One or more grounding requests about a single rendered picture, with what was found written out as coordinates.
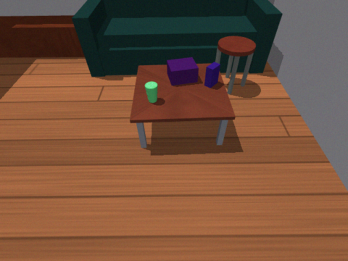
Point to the stool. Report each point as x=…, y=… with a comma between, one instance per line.
x=237, y=46

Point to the sofa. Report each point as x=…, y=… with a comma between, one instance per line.
x=118, y=35

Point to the coffee table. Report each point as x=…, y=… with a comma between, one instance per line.
x=185, y=102

